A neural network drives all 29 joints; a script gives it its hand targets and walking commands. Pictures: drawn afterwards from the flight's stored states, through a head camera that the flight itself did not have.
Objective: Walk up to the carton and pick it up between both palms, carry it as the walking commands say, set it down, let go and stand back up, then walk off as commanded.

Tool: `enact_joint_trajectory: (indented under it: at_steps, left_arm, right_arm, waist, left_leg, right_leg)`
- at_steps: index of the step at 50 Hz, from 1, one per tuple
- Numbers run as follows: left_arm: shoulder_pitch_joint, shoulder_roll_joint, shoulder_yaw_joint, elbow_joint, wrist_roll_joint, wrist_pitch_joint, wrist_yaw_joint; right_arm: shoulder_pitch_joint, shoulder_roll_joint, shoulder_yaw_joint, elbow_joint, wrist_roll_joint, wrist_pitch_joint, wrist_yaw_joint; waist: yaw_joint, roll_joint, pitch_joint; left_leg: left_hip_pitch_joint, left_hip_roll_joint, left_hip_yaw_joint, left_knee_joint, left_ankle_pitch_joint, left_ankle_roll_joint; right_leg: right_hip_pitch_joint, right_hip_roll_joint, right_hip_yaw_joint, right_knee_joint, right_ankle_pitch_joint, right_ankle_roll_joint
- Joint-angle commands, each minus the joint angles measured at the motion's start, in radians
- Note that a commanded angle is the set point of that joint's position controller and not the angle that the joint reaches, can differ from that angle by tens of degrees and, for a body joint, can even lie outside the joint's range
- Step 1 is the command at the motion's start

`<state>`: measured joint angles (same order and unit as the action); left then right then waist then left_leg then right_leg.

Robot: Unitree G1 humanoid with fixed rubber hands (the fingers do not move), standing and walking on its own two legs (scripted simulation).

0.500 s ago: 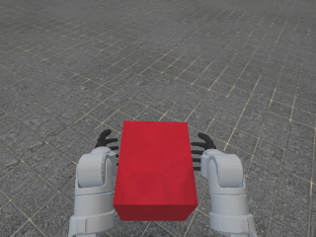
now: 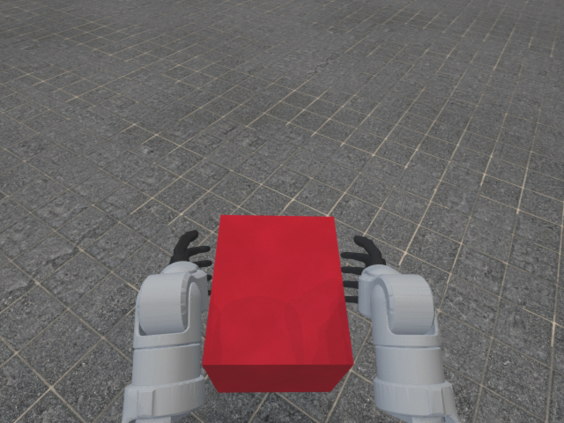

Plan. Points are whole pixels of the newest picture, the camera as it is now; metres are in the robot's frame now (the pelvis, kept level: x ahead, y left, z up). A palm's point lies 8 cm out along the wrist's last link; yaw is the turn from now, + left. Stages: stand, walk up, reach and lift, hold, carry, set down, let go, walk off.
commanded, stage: carry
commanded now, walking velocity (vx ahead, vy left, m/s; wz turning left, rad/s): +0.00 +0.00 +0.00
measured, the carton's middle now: (276, 304) +0.32 +0.01 -0.02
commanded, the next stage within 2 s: hold in 1.58 s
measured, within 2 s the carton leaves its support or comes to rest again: neither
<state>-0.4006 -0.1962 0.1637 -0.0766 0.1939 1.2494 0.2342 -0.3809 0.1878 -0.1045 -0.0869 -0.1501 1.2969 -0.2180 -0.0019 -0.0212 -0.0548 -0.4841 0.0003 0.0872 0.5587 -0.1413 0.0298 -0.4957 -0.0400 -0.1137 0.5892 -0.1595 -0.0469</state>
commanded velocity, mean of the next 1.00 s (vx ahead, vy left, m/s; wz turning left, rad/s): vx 0.00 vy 0.00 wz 0.00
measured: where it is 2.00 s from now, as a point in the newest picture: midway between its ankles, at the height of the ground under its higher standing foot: outside the picture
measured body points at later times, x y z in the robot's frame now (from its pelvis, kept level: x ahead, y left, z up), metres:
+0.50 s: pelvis +0.02 +0.00 +0.00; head +0.04 +0.01 +0.45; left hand +0.34 +0.14 +0.07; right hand +0.33 -0.12 +0.07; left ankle +0.09 +0.10 -0.72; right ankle +0.09 -0.10 -0.72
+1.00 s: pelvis +0.02 +0.00 +0.01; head +0.03 +0.01 +0.45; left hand +0.34 +0.14 +0.08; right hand +0.33 -0.12 +0.08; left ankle +0.09 +0.10 -0.72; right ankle +0.09 -0.10 -0.72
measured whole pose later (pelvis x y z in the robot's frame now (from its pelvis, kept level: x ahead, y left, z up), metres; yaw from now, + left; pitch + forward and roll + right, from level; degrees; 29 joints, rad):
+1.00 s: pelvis +0.02 +0.00 +0.01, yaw +0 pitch +4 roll +0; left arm -0.40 -0.20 0.16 -0.08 0.19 1.21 0.22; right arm -0.38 0.19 -0.10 -0.10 -0.15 1.26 -0.22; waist 0.00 -0.02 -0.05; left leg -0.45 0.00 0.09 0.53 -0.16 0.04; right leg -0.45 -0.04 -0.11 0.56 -0.17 -0.04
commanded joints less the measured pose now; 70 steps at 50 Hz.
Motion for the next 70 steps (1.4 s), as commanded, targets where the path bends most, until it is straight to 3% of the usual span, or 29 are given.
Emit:
enact_joint_trajectory:
  at_steps: [1, 2, 6, 12, 18, 22, 28, 30, 33, 37, 41, 43, 52, 55, 56, 59, 61, 63, 64, 66, 67, 69, 70]
  left_arm:
    - [-0.486, -1.114, -0.66, -0.089, -0.541, -0.014, -0.379]
    - [-0.492, -1.116, -0.661, -0.096, -0.54, -0.017, -0.377]
    - [-0.492, -1.123, -0.668, -0.11, -0.545, -0.023, -0.373]
    - [-0.498, -1.13, -0.67, -0.119, -0.546, -0.027, -0.371]
    - [-0.479, -1.12, -0.674, -0.116, -0.542, -0.028, -0.371]
    - [-0.496, -1.118, -0.672, -0.128, -0.545, -0.031, -0.372]
    - [-0.49, -1.109, -0.669, -0.109, -0.535, -0.028, -0.373]
    - [-0.492, -1.108, -0.667, -0.119, -0.536, -0.033, -0.374]
    - [-0.48, -1.092, -0.66, -0.088, -0.522, -0.031, -0.376]
    - [-0.494, -1.097, -0.659, -0.09, -0.523, -0.036, -0.376]
    - [-0.483, -1.098, -0.649, -0.064, -0.508, -0.042, -0.377]
    - [-0.482, -1.083, -0.642, -0.042, -0.5, -0.049, -0.375]
    - [-0.481, -1.081, -0.655, -0.086, -0.506, -0.062, -0.374]
    - [-0.459, -1.074, -0.632, -0.032, -0.479, -0.067, -0.373]
    - [-0.46, -1.078, -0.655, -0.068, -0.501, -0.063, -0.375]
    - [-0.468, -1.071, -0.639, -0.038, -0.487, -0.071, -0.378]
    - [-0.448, -1.056, -0.603, 0.032, -0.448, -0.085, -0.377]
    - [-0.443, -1.059, -0.624, -0.002, -0.465, -0.085, -0.378]
    - [-0.444, -1.056, -0.605, 0.031, -0.451, -0.09, -0.378]
    - [-0.438, -1.062, -0.616, 0.017, -0.461, -0.096, -0.378]
    - [-0.401, -1.04, -0.579, 0.078, -0.419, -0.107, -0.376]
    - [-0.439, -1.063, -0.636, -0.023, -0.468, -0.099, -0.374]
    - [-0.414, -1.049, -0.607, 0.023, -0.445, -0.105, -0.375]
  right_arm:
    - [-0.627, 1.061, 0.62, -0.193, 0.503, -0.07, 0.333]
    - [-0.635, 1.062, 0.626, -0.207, 0.505, -0.072, 0.334]
    - [-0.62, 1.063, 0.622, -0.209, 0.505, -0.077, 0.334]
    - [-0.628, 1.064, 0.628, -0.224, 0.51, -0.078, 0.334]
    - [-0.608, 1.065, 0.631, -0.216, 0.51, -0.08, 0.334]
    - [-0.6, 1.068, 0.64, -0.209, 0.51, -0.08, 0.336]
    - [-0.603, 1.066, 0.627, -0.188, 0.501, -0.078, 0.337]
    - [-0.605, 1.069, 0.636, -0.201, 0.508, -0.08, 0.338]
    - [-0.575, 1.055, 0.613, -0.149, 0.488, -0.08, 0.34]
    - [-0.59, 1.062, 0.615, -0.155, 0.491, -0.084, 0.342]
    - [-0.597, 1.054, 0.608, -0.15, 0.48, -0.092, 0.342]
    - [-0.558, 1.042, 0.582, -0.098, 0.461, -0.1, 0.343]
    - [-0.568, 1.046, 0.612, -0.146, 0.478, -0.109, 0.341]
    - [-0.54, 1.034, 0.581, -0.091, 0.449, -0.116, 0.34]
    - [-0.538, 1.039, 0.602, -0.129, 0.464, -0.114, 0.339]
    - [-0.536, 1.036, 0.58, -0.083, 0.449, -0.12, 0.342]
    - [-0.524, 1.018, 0.545, -0.022, 0.417, -0.134, 0.344]
    - [-0.542, 1.02, 0.574, -0.081, 0.436, -0.138, 0.342]
    - [-0.523, 1.016, 0.548, -0.033, 0.417, -0.143, 0.342]
    - [-0.539, 1.018, 0.569, -0.073, 0.428, -0.151, 0.34]
    - [-0.51, 1.0, 0.535, -0.007, 0.399, -0.16, 0.343]
    - [-0.55, 1.026, 0.593, -0.11, 0.446, -0.154, 0.339]
    - [-0.52, 1.015, 0.565, -0.056, 0.421, -0.159, 0.34]
  waist:
    - [0.002, 0.092, -0.394]
    - [0.003, 0.089, -0.391]
    - [0.001, 0.083, -0.431]
    - [0.0, 0.063, -0.466]
    - [-0.002, 0.052, -0.486]
    - [-0.001, 0.033, -0.462]
    - [0.0, 0.061, -0.436]
    - [-0.001, 0.035, -0.447]
    - [0.0, 0.073, -0.424]
    - [0.0, 0.066, -0.421]
    - [0.0, 0.049, -0.422]
    - [0.001, 0.075, -0.429]
    - [0.0, 0.048, -0.454]
    - [-0.001, 0.063, -0.456]
    - [0.0, 0.053, -0.447]
    - [0.0, 0.074, -0.425]
    - [0.0, 0.071, -0.423]
    - [0.0, 0.067, -0.427]
    - [-0.001, 0.076, -0.432]
    - [0.0, 0.059, -0.425]
    - [0.0, 0.066, -0.432]
    - [-0.002, 0.045, -0.445]
    - [-0.001, 0.048, -0.452]
  left_leg:
    - [0.146, 0.176, -0.205, -0.212, -0.232, 0.01]
    - [0.145, 0.179, -0.211, -0.231, -0.255, 0.012]
    - [0.18, 0.172, -0.185, -0.193, -0.121, 0.014]
    - [0.225, 0.165, -0.171, -0.156, -0.006, 0.022]
    - [0.252, 0.149, -0.15, -0.129, 0.021, 0.027]
    - [0.244, 0.148, -0.144, -0.126, 0.003, 0.029]
    - [0.201, 0.151, -0.161, -0.165, -0.109, 0.029]
    - [0.211, 0.142, -0.15, -0.15, -0.092, 0.025]
    - [0.209, 0.144, -0.155, -0.164, -0.132, 0.027]
    - [0.198, 0.154, -0.168, -0.181, -0.165, 0.029]
    - [0.199, 0.15, -0.162, -0.173, -0.125, 0.025]
    - [0.204, 0.158, -0.172, -0.182, -0.126, 0.025]
    - [0.222, 0.155, -0.154, -0.156, -0.091, 0.026]
    - [0.245, 0.144, -0.139, -0.141, -0.049, 0.024]
    - [0.234, 0.145, -0.143, -0.15, -0.068, 0.026]
    - [0.205, 0.158, -0.165, -0.185, -0.153, 0.026]
    - [0.197, 0.162, -0.17, -0.191, -0.151, 0.02]
    - [0.206, 0.163, -0.172, -0.187, -0.167, 0.022]
    - [0.213, 0.161, -0.166, -0.187, -0.172, 0.025]
    - [0.204, 0.151, -0.15, -0.168, -0.135, 0.024]
    - [0.213, 0.154, -0.157, -0.168, -0.124, 0.02]
    - [0.223, 0.156, -0.148, -0.152, -0.101, 0.022]
    - [0.223, 0.151, -0.144, -0.15, -0.097, 0.02]
  right_leg:
    - [0.22, -0.106, 0.137, -0.114, -0.126, 0.007]
    - [0.226, -0.095, 0.129, -0.101, -0.129, 0.006]
    - [0.26, -0.099, 0.13, -0.095, -0.037, -0.001]
    - [0.272, -0.106, 0.144, -0.101, -0.003, -0.014]
    - [0.264, -0.117, 0.143, -0.113, -0.001, -0.023]
    - [0.26, -0.115, 0.141, -0.124, -0.011, -0.022]
    - [0.264, -0.108, 0.145, -0.122, -0.059, -0.016]
    - [0.262, -0.114, 0.147, -0.133, -0.059, -0.022]
    - [0.238, -0.11, 0.143, -0.134, -0.091, -0.017]
    - [0.25, -0.096, 0.144, -0.125, -0.082, -0.017]
    - [0.253, -0.104, 0.145, -0.13, -0.069, -0.016]
    - [0.258, -0.099, 0.142, -0.117, -0.062, -0.016]
    - [0.269, -0.108, 0.147, -0.12, -0.044, -0.016]
    - [0.251, -0.116, 0.147, -0.129, -0.04, -0.018]
    - [0.247, -0.111, 0.147, -0.126, -0.05, -0.018]
    - [0.245, -0.1, 0.14, -0.119, -0.075, -0.012]
    - [0.252, -0.099, 0.142, -0.114, -0.072, -0.013]
    - [0.248, -0.101, 0.145, -0.121, -0.077, -0.012]
    - [0.241, -0.098, 0.144, -0.122, -0.084, -0.014]
    - [0.253, -0.108, 0.151, -0.133, -0.06, -0.013]
    - [0.249, -0.109, 0.152, -0.13, -0.061, -0.012]
    - [0.258, -0.109, 0.146, -0.133, -0.039, -0.011]
    - [0.263, -0.109, 0.145, -0.128, -0.041, -0.011]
